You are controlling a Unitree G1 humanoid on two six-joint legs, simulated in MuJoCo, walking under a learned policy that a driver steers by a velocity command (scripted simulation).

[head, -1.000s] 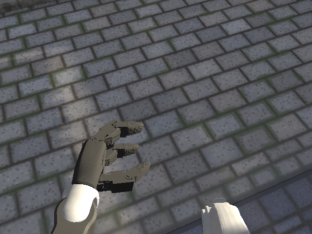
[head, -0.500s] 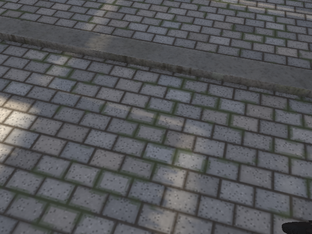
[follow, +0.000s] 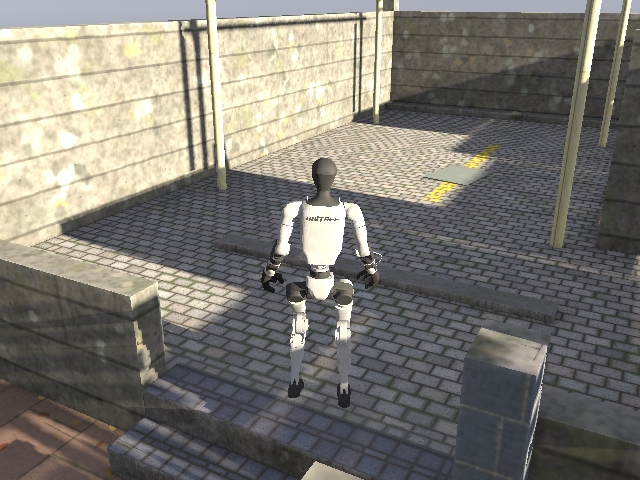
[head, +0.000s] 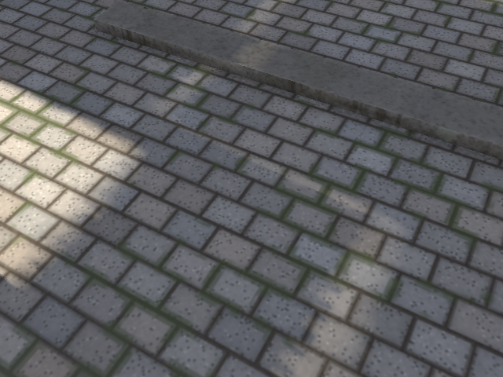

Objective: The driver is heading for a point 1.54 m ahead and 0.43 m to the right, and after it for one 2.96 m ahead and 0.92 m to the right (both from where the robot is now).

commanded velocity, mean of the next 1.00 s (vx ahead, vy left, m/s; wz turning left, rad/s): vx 0.00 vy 0.00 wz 0.05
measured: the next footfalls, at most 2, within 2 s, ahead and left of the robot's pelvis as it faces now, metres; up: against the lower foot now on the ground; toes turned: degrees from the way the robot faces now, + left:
left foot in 0.12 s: +0.03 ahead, +0.12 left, +0.00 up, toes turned +0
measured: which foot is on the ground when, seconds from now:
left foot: up 0.00-0.10, down 0.12-1.00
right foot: down 0.00-1.00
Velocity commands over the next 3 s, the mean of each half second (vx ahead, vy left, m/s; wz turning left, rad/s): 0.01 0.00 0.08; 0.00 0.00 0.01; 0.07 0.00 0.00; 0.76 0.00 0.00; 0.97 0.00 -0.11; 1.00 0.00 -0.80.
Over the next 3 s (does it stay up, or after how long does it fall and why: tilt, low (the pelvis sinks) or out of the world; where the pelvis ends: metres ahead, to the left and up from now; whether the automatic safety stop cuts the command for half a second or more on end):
stays up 1.24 -0.04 -0.02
